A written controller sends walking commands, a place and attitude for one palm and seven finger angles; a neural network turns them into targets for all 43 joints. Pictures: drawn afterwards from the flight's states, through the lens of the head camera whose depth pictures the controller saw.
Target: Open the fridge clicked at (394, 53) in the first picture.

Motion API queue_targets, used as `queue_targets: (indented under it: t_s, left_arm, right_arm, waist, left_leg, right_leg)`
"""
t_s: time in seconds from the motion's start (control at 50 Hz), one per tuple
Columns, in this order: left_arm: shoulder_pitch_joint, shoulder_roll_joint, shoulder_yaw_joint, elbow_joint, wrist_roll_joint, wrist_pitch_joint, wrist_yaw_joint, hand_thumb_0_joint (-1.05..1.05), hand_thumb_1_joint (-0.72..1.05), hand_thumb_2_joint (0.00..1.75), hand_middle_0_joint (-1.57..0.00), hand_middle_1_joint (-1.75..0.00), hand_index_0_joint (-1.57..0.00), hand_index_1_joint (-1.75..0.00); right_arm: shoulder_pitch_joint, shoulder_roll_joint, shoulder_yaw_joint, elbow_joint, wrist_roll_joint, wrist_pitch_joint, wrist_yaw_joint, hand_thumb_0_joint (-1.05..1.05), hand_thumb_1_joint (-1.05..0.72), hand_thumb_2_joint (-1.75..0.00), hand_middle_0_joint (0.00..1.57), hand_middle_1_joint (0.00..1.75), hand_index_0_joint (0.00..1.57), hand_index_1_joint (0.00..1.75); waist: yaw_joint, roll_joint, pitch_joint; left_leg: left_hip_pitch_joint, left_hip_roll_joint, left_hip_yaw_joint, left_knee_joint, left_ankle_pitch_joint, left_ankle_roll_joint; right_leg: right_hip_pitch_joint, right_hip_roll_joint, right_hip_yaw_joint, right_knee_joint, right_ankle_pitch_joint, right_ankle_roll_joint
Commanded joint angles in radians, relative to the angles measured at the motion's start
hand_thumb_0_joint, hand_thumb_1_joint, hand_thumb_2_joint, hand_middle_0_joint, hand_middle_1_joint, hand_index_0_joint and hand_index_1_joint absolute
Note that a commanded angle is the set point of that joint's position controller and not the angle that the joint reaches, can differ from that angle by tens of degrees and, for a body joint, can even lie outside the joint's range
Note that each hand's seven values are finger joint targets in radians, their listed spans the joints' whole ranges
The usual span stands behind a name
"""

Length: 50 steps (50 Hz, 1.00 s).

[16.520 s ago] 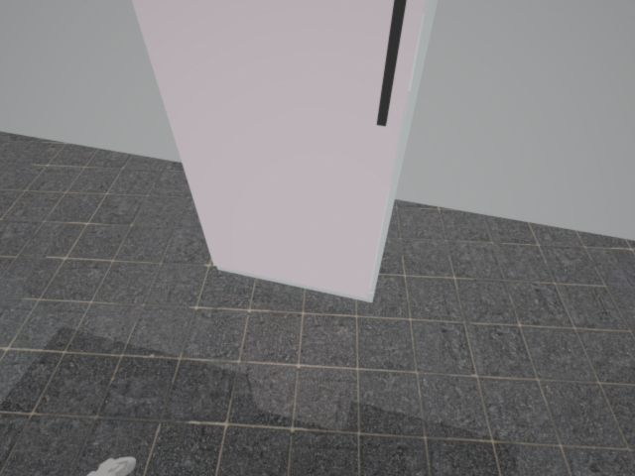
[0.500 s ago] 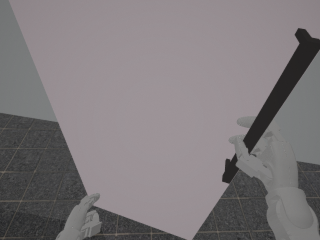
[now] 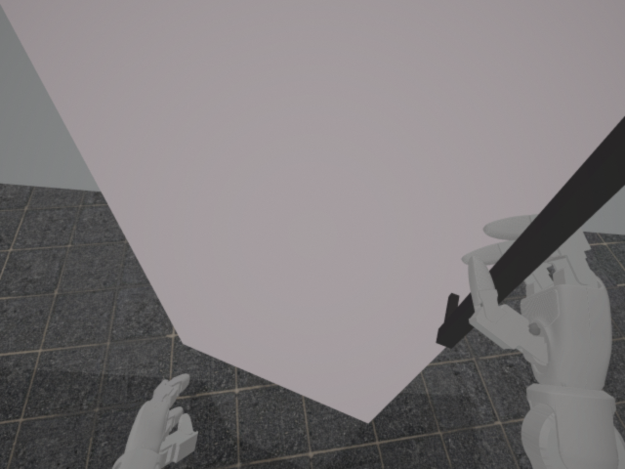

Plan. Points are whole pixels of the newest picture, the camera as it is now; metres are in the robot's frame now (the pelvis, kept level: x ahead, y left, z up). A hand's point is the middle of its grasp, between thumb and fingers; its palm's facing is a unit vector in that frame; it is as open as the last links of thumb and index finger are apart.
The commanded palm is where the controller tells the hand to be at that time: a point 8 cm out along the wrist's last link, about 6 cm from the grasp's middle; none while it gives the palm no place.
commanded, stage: walk backward, drawing the door open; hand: right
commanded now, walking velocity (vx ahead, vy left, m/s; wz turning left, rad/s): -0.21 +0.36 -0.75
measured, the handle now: (524, 236) +0.29 -0.13 +0.23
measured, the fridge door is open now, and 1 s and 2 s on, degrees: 19 43 74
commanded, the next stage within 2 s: stop walking and hold the door back in 1.82 s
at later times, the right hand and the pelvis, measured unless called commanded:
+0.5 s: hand (428, 419) +0.15 -0.05 +0.18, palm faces +0.34 +0.92 -0.20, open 6.6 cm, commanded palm +0.11 -0.09 +0.19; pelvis -0.07 +0.15 -0.01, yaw -22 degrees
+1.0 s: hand out of the picture +0.07 +0.03 +0.18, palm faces +0.73 +0.65 -0.22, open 6.4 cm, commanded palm +0.01 +0.02 +0.19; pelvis -0.05 +0.34 -0.02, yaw -45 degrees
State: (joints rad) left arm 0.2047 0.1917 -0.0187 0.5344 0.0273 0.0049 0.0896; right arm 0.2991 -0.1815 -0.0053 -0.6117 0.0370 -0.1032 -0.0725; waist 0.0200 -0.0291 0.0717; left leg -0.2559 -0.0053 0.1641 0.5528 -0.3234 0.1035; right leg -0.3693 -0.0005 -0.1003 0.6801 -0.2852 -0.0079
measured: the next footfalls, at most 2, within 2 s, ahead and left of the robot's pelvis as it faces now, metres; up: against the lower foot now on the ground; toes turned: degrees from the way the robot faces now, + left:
right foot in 0.02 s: +0.05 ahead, -0.12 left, +0.00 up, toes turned -4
left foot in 0.30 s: +0.02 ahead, +0.23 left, +0.00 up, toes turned -14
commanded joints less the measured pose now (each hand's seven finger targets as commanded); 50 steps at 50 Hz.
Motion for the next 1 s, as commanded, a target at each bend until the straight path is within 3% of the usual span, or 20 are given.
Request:
queue_targets:
  t_s: [0.0,0.02,0.08,0.14,0.22,0.28,0.34,0.44,0.46,0.48,0.5,0.56,0.62,0.7,0.74,0.76,0.82,0.92,0.96,0.98]
  left_arm:
    - [-0.068,0.097,0.05,-0.138,0.019,-0.114,0.0,0.0,0.9,0.9,-0.2,-0.3,-0.2,-0.3]
    - [-0.073,0.107,0.063,-0.125,0.033,-0.122,-0.027,0.0,0.9,0.9,-0.2,-0.3,-0.2,-0.3]
    - [-0.177,0.08,0.07,-0.067,0.026,-0.158,-0.026,0.0,0.9,0.9,-0.2,-0.3,-0.2,-0.3]
    - [-0.164,0.077,0.071,-0.048,0.005,-0.175,-0.031,0.0,0.9,0.9,-0.2,-0.3,-0.2,-0.3]
    - [-0.158,0.082,0.072,-0.052,-0.014,-0.182,-0.031,0.0,0.9,0.9,-0.2,-0.3,-0.2,-0.3]
    - [-0.133,0.015,0.055,-0.05,-0.026,-0.164,-0.035,0.0,0.9,0.9,-0.2,-0.3,-0.2,-0.3]
    - [-0.19,0.03,0.076,-0.066,-0.014,-0.161,0.001,0.0,0.9,0.9,-0.2,-0.3,-0.2,-0.3]
    - [-0.108,0.023,0.054,-0.059,0.005,-0.179,0.021,0.0,0.9,0.9,-0.2,-0.3,-0.2,-0.3]
    - [-0.071,0.055,0.073,-0.055,-0.002,-0.181,0.023,0.0,0.9,0.9,-0.2,-0.3,-0.2,-0.3]
    - [-0.072,0.11,0.098,-0.075,0.012,-0.192,0.013,0.0,0.9,0.9,-0.2,-0.3,-0.2,-0.3]
    - [-0.073,0.119,0.098,-0.072,0.02,-0.188,-0.02,0.0,0.9,0.9,-0.2,-0.3,-0.2,-0.3]
    - [-0.177,0.117,0.114,-0.045,0.015,-0.188,-0.028,0.0,0.9,0.9,-0.2,-0.3,-0.2,-0.3]
    - [-0.148,0.104,0.111,-0.016,-0.009,-0.2,-0.036,0.0,0.9,0.9,-0.2,-0.3,-0.2,-0.3]
    - [-0.164,0.101,0.095,-0.05,-0.037,-0.191,-0.03,0.0,0.9,0.9,-0.2,-0.3,-0.2,-0.3]
    - [-0.13,0.055,0.083,-0.048,-0.049,-0.171,-0.029,0.0,0.9,0.9,-0.2,-0.3,-0.2,-0.3]
    - [-0.143,0.032,0.077,-0.051,-0.045,-0.165,-0.023,0.0,0.9,0.9,-0.2,-0.3,-0.2,-0.3]
    - [-0.2,0.045,0.081,-0.062,-0.021,-0.163,0.002,0.0,0.9,0.9,-0.2,-0.3,-0.2,-0.3]
    - [-0.153,0.035,0.054,-0.069,-0.006,-0.141,0.017,0.0,0.9,0.9,-0.2,-0.3,-0.2,-0.3]
    - [-0.089,0.094,0.086,-0.076,-0.011,-0.139,0.019,0.0,0.9,0.9,-0.2,-0.3,-0.2,-0.3]
    - [-0.113,0.133,0.091,-0.093,-0.002,-0.151,0.004,0.0,0.9,0.9,-0.2,-0.3,-0.2,-0.3]
  right_arm:
    - [-0.191,-0.084,-0.031,-0.283,-0.004,-0.141,-0.022,0.0,-0.9,-0.9,0.45,1.4,0.45,1.4]
    - [-0.192,-0.14,-0.076,-0.246,-0.057,-0.145,-0.033,0.0,-0.9,-0.9,0.45,1.4,0.45,1.4]
    - [-0.265,-0.14,-0.093,-0.319,-0.05,-0.141,-0.005,0.0,-0.9,-0.9,0.45,1.4,0.45,1.4]
    - [-0.301,-0.085,-0.064,-0.253,-0.027,-0.101,-0.011,0.0,-0.9,-0.9,0.45,1.4,0.45,1.4]
    - [-0.397,-0.122,-0.092,-0.248,-0.019,-0.092,-0.018,0.0,-0.9,-0.9,0.45,1.4,0.45,1.4]
    - [-0.453,-0.21,-0.145,-0.305,-0.016,-0.11,-0.022,0.0,-0.9,-0.9,0.45,1.4,0.45,1.4]
    - [-0.385,-0.167,-0.149,-0.253,-0.029,-0.081,-0.006,0.0,-0.9,-0.9,0.45,1.4,0.45,1.4]
    - [-0.402,-0.125,-0.112,-0.239,-0.014,-0.109,0.004,0.0,-0.9,-0.9,0.45,1.4,0.45,1.4]
    - [-0.411,-0.113,-0.076,-0.211,-0.009,-0.108,0.006,0.0,-0.9,-0.9,0.45,1.4,0.45,1.4]
    - [-0.445,-0.089,-0.061,-0.249,-0.002,-0.121,0.015,0.0,-0.9,-0.9,0.45,1.4,0.45,1.4]
    - [-0.525,-0.128,-0.072,-0.268,-0.042,-0.145,0.021,0.0,-0.9,-0.9,0.45,1.4,0.45,1.4]
    - [-0.564,-0.186,-0.145,-0.315,-0.044,-0.152,0.035,0.0,-0.9,-0.9,0.45,1.4,0.45,1.4]
    - [-0.506,-0.106,-0.108,-0.213,-0.03,-0.114,0.032,0.0,-0.9,-0.9,0.45,1.4,0.45,1.4]
    - [-0.545,-0.159,-0.157,-0.195,-0.005,-0.097,0.016,0.0,-0.9,-0.9,0.45,1.4,0.45,1.4]
    - [-0.556,-0.226,-0.207,-0.205,-0.005,-0.09,0.004,0.0,-0.9,-0.9,0.45,1.4,0.45,1.4]
    - [-0.541,-0.31,-0.281,-0.214,-0.011,-0.08,-0.011,0.0,-0.9,-0.9,0.45,1.4,0.45,1.4]
    - [-0.458,-0.261,-0.277,-0.224,0.0,-0.075,-0.012,0.0,-0.9,-0.9,0.45,1.4,0.45,1.4]
    - [-0.461,-0.233,-0.262,-0.218,0.017,-0.09,-0.02,0.0,-0.9,-0.9,0.45,1.4,0.45,1.4]
    - [-0.484,-0.187,-0.201,-0.199,0.025,-0.085,-0.013,0.0,-0.9,-0.9,0.45,1.4,0.45,1.4]
    - [-0.512,-0.187,-0.195,-0.228,0.022,-0.101,-0.006,0.0,-0.9,-0.9,0.45,1.4,0.45,1.4]
  waist:
    - [0.008,-0.203,-0.284]
    - [0.001,-0.102,-0.271]
    - [-0.025,-0.062,-0.195]
    - [-0.027,-0.149,-0.223]
    - [-0.006,-0.274,-0.231]
    - [0.02,0.128,-0.263]
    - [-0.041,0.278,-0.23]
    - [0.016,0.159,-0.288]
    - [0.06,0.082,-0.292]
    - [0.044,-0.176,-0.324]
    - [0.026,-0.139,-0.32]
    - [0.002,-0.206,-0.221]
    - [-0.016,-0.196,-0.247]
    - [-0.013,-0.263,-0.244]
    - [-0.009,0.052,-0.274]
    - [-0.019,0.263,-0.281]
    - [-0.041,0.283,-0.253]
    - [-0.005,0.213,-0.302]
    - [0.049,0.001,-0.302]
    - [0.002,-0.259,-0.335]
  left_leg:
    - [-0.401,-0.044,-0.13,0.571,-0.195,-0.207]
    - [-0.345,-0.05,-0.255,0.776,-0.243,-0.176]
    - [-0.371,0.033,-0.325,0.68,-0.123,-0.142]
    - [-0.029,-0.017,-0.208,0.35,-0.033,-0.143]
    - [0.172,-0.072,-0.101,-0.029,-0.061,-0.147]
    - [0.063,0.159,-0.217,-0.292,0.098,-0.057]
    - [0.016,0.328,-0.29,-0.209,0.308,0.099]
    - [0.121,0.219,-0.061,0.112,0.763,0.021]
    - [-0.102,0.184,-0.023,0.299,0.604,-0.042]
    - [-0.464,0.002,-0.042,0.565,-0.016,-0.147]
    - [-0.49,0.007,-0.209,0.698,-0.264,-0.149]
    - [-0.44,0.087,-0.335,0.639,-0.146,-0.154]
    - [-0.115,0.039,-0.219,0.36,-0.001,-0.152]
    - [0.167,-0.035,-0.103,0.029,-0.018,-0.175]
    - [0.174,0.08,-0.155,-0.267,0.016,-0.125]
    - [0.125,0.272,-0.33,-0.298,0.052,-0.024]
    - [0.15,0.369,-0.307,-0.146,0.393,0.121]
    - [0.146,0.259,-0.046,0.065,0.694,0.029]
    - [-0.262,0.184,-0.013,0.372,0.273,-0.068]
    - [-0.471,0.031,-0.083,0.585,-0.277,-0.156]
  right_leg:
    - [0.576,-0.454,0.695,-0.412,0.912,-0.235]
    - [0.434,-0.511,0.789,-0.407,0.835,-0.288]
    - [0.284,-0.413,0.601,-0.355,0.493,-0.207]
    - [0.044,-0.234,0.365,-0.403,0.107,-0.093]
    - [-0.017,-0.163,0.367,-0.403,-0.126,-0.076]
    - [0.058,0.036,0.084,0.024,-0.067,0.041]
    - [-0.122,-0.005,0.11,0.569,-0.303,0.024]
    - [0.089,-0.02,-0.02,-0.114,-0.055,0.027]
    - [0.353,-0.102,0.097,-0.256,0.228,-0.004]
    - [0.645,-0.44,0.573,-0.342,0.861,-0.148]
    - [0.635,-0.569,0.757,-0.317,1.007,-0.237]
    - [0.352,-0.483,0.651,-0.317,0.502,-0.22]
    - [0.151,-0.299,0.318,-0.303,0.26,-0.092]
    - [-0.025,-0.222,0.323,-0.316,-0.111,-0.074]
    - [-0.026,-0.021,0.13,0.012,-0.193,0.019]
    - [-0.119,0.054,0.039,0.345,-0.292,0.058]
    - [-0.221,-0.045,0.099,0.665,-0.359,0.037]
    - [0.039,-0.021,-0.06,-0.016,-0.138,0.045]
    - [0.465,-0.186,0.168,-0.275,0.239,-0.017]
    - [0.579,-0.54,0.691,-0.343,0.784,-0.174]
